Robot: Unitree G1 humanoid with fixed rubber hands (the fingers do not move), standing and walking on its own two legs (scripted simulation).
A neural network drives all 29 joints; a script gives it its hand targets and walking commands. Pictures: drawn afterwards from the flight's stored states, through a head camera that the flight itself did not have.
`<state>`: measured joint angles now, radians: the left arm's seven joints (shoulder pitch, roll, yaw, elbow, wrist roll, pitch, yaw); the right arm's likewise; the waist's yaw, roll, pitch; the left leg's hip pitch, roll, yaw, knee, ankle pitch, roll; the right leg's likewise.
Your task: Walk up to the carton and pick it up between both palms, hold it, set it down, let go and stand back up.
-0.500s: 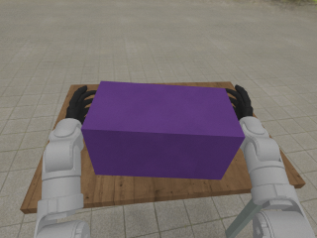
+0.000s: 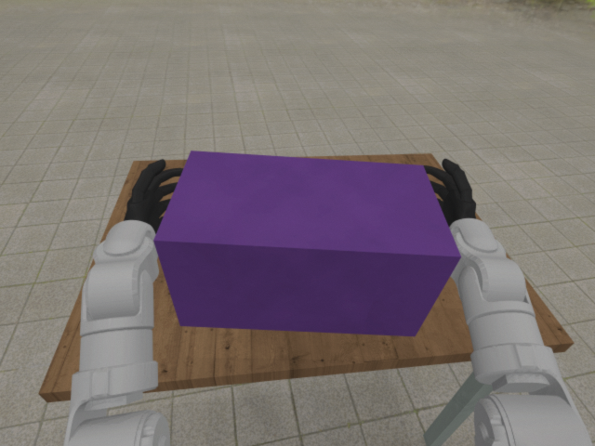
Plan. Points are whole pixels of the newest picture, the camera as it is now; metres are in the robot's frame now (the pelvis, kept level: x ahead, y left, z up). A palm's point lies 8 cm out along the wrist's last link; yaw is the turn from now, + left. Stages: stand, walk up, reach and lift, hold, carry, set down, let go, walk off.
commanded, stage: hold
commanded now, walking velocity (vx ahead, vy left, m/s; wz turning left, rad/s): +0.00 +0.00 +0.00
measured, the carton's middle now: (303, 244) +0.34 +0.00 +0.14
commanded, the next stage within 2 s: none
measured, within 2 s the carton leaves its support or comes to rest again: neither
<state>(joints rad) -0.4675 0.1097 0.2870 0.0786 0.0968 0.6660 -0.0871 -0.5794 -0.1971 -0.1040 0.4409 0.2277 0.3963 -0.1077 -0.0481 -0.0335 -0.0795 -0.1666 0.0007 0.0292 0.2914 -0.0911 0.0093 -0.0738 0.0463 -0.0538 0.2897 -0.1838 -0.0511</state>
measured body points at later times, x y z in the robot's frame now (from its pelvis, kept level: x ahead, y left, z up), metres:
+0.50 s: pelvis +0.00 +0.00 +0.00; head -0.04 +0.02 +0.45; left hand +0.36 +0.20 +0.17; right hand +0.37 -0.20 +0.17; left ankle +0.04 +0.11 -0.75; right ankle -0.01 -0.08 -0.75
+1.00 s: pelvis +0.00 +0.00 +0.00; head -0.04 +0.02 +0.45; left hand +0.36 +0.20 +0.17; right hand +0.38 -0.20 +0.18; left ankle +0.04 +0.11 -0.75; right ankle -0.01 -0.08 -0.75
